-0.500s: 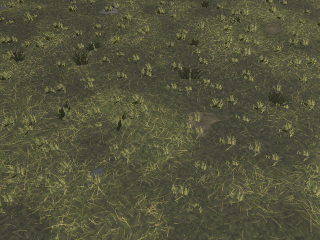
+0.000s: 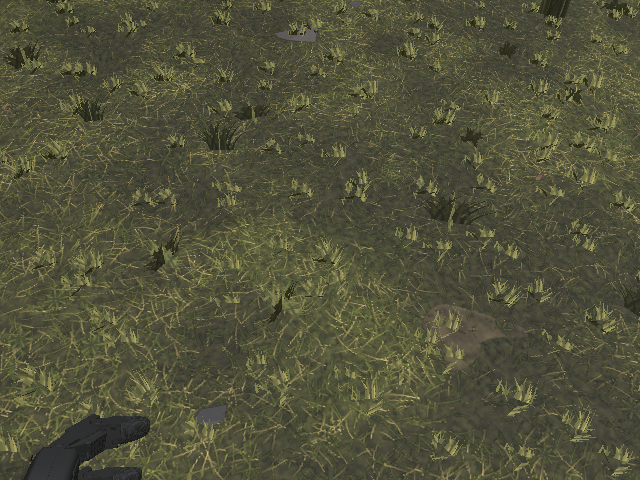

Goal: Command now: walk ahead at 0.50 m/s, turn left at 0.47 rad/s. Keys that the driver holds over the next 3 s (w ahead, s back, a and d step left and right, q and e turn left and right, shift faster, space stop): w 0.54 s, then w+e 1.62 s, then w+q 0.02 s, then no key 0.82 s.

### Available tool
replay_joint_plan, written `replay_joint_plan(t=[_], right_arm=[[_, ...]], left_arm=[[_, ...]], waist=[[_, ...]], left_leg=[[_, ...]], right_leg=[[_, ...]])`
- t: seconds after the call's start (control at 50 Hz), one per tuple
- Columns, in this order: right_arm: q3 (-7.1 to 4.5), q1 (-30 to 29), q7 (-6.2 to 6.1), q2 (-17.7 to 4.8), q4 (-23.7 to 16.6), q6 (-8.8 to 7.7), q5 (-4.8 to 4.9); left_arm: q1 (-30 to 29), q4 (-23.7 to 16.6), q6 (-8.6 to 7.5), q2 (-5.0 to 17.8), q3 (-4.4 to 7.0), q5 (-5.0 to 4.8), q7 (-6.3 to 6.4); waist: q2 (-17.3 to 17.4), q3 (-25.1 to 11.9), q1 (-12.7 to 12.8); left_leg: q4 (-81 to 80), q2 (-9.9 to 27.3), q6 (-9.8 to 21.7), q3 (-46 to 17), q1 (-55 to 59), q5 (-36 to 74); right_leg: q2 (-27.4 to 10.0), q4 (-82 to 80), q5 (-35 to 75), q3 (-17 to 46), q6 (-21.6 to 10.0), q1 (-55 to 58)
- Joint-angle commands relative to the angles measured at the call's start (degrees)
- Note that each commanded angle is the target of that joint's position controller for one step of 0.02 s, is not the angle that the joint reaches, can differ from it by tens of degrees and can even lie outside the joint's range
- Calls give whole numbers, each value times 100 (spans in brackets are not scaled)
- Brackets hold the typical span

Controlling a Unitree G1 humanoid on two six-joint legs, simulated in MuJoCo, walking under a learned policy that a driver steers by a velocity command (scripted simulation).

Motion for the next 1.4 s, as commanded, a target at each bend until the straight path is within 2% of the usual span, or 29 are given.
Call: replay_joint_plan(t=[0.02,0.12,0.16,0.18,0.2,0.22,0.24,0.26,0.34,0.38,0.48,0.58,0.64,0.66,0.68,0.7,0.72,0.76,0.8,0.98,1.08,1.12,1.16,1.18,1.2,1.22,1.24,1.3,1.4], right_arm=[[-226,134,-57,-809,-207,8,61],[-241,164,-153,-779,-115,138,103],[-188,60,-3,-684,-77,107,62],[-76,192,100,-301,-61,25,23],[110,1580,149,345,122,-82,50],[121,1890,106,-232,-37,-157,236],[75,843,52,-514,-261,-157,383],[-6,-351,-28,-953,-462,-139,235],[-29,-802,29,-526,-641,-20,-97],[43,-1113,71,-277,-742,-67,-179],[128,-2002,242,-42,-861,-90,-83],[84,-2927,428,-107,-1174,-193,-28],[-122,-1945,403,-515,-949,-268,-81],[-261,-877,340,-866,-721,-280,-179],[-410,42,256,-1468,-613,-237,-296],[-348,199,257,-1220,-497,-193,-188],[-242,-136,230,-870,-505,-158,-146],[-108,-911,250,-492,-480,-163,-130],[-85,-1357,302,-355,-410,-253,-174],[-252,-1114,150,-797,120,-306,-163],[-362,-708,138,-1075,360,-164,-22],[-404,-724,124,-1211,397,-87,32],[-411,-890,98,-1323,380,2,76],[-336,-791,72,-1174,341,5,22],[-123,-501,96,-545,-10,-87,-214],[-25,-620,161,-519,-106,-334,-131],[-132,-1242,226,-921,-240,-450,109],[-166,-1403,137,-930,-176,-462,-145],[-98,-1657,159,-635,-325,-217,-211]], left_arm=[[-703,-524,-104,209,1,-64,-142],[-369,-399,-82,525,85,-127,-75],[1341,122,-128,795,257,-60,-18],[2495,410,-118,930,252,4,-62],[2757,557,-78,1116,235,52,-87],[3144,733,70,1558,410,-263,-103],[2837,696,179,1220,364,-238,8],[2089,403,199,675,145,-63,104],[1410,604,-30,430,-41,-15,188],[1657,689,-4,563,-5,-46,295],[2173,905,182,684,37,-277,373],[2651,1098,360,699,43,-264,359],[2335,1010,413,850,82,-278,376],[2108,854,374,760,42,-219,362],[2392,661,260,238,-120,-122,348],[2707,725,160,284,-152,-207,290],[2346,695,170,734,13,-342,291],[1693,536,277,626,34,-294,329],[1866,566,457,429,65,-250,354],[799,122,533,134,27,-188,199],[25,-297,553,217,11,-204,39],[69,-397,561,329,60,-196,-2],[1099,-194,562,637,256,-220,16],[2115,92,577,1076,475,-236,94],[2448,139,572,1875,650,-278,190],[2532,-73,475,1792,549,-224,163],[2459,-25,410,1313,408,-164,132],[1439,-201,381,681,204,-183,176],[1479,-260,344,857,251,-192,319]], waist=[[862,276,-65],[966,375,-60],[596,-327,739],[110,-1065,1086],[-1957,-1503,470],[-2359,-2314,618],[-1234,-1828,822],[350,-957,889],[-346,207,192],[-365,93,325],[-50,-7,712],[-55,338,988],[-147,-230,307],[-51,-962,-197],[1034,-1930,-359],[1830,-2561,-270],[1299,-1624,-248],[729,-443,83],[869,-22,471],[592,349,345],[603,596,89],[736,506,204],[774,-121,851],[524,-691,1269],[-996,-1088,989],[-948,-2134,1008],[-382,-1598,1195],[52,-439,568],[61,-137,403]], left_leg=[[-176,1052,826,-1004,-898,664],[1230,1008,494,-1188,431,1561],[3229,620,229,-700,-173,2419],[5353,230,-40,-492,-1899,190],[7564,-311,-334,-554,-3825,-2215],[8026,-73,-478,-438,-4483,-1641],[7906,282,-425,-79,-5144,-846],[6980,649,-294,204,-4910,91],[4290,1246,-237,144,-3481,1091],[3008,1192,-441,446,-3216,1649],[819,891,-417,770,-2844,2657],[-44,665,-176,879,-2850,2338],[-542,396,117,1025,-924,2171],[-230,925,424,529,856,2566],[-154,2456,1108,-1366,3187,2736],[-747,3131,1578,-2977,3503,2096],[-959,2868,1334,-2353,2765,1544],[-1504,2345,971,-1066,1073,1532],[-2035,2088,831,-391,-27,1667],[-2325,1916,568,1474,-30,2660],[-2013,2240,414,1724,870,2635],[-1509,2305,309,1864,1150,3845],[70,2077,79,2193,1024,5676],[1543,1813,-164,2324,98,5215],[3863,993,-615,2228,-2493,1282],[4840,326,-621,734,-3430,-1034],[4987,636,-475,402,-4040,-597],[3725,1244,-363,468,-3248,498],[2408,1107,-695,632,-2839,1346]], right_leg=[[188,-287,334,-224,-100,649],[-195,-1372,180,-177,-59,675],[-110,-1379,157,-599,-190,2848],[-654,-131,849,-54,-413,5029],[-1530,595,2334,1512,-987,6401],[-2247,-467,-288,3257,-1729,6720],[-2258,-1303,-2847,3550,-1858,6275],[-1947,-1749,-3443,2944,-1576,4942],[-894,-2005,-1469,1037,-1215,2094],[-780,-2169,-182,535,-1288,2219],[-724,-2240,-174,32,-1091,3101],[-943,-1910,-448,272,-1037,3845],[-700,-837,941,162,-828,3559],[-406,376,536,-11,-626,2623],[383,2569,-1947,-469,-253,594],[554,3654,-4858,32,-179,-295],[239,4055,-4536,99,-144,-752],[-169,3651,-3728,-186,-99,-601],[-363,3311,-3311,-121,-46,19],[-280,1218,-1099,-366,21,3],[-198,402,-1779,-737,-235,-109],[15,279,-2455,-1027,-437,200],[569,-89,-2585,-1449,-744,1744],[665,-174,-2272,-1163,-985,3454],[-871,-563,-2725,1777,-1915,5416],[-1618,-1640,-3316,4209,-2538,6152],[-1467,-1771,-3053,3439,-2159,5973],[-802,-1776,-1598,1548,-1637,3693],[-475,-2117,-785,916,-1630,2680]])
Next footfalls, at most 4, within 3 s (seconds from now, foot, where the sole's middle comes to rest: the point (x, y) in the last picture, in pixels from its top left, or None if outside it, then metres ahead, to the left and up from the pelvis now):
0.16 right None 0.29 -0.18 -0.87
0.66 left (260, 474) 0.56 0.06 -0.87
1.18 right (379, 369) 0.80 -0.23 -0.87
1.66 left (331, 267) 1.13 -0.14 -0.87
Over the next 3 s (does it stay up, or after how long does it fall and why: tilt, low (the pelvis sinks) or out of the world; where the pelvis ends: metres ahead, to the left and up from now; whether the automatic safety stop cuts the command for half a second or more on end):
stays up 1.29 -0.49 -0.10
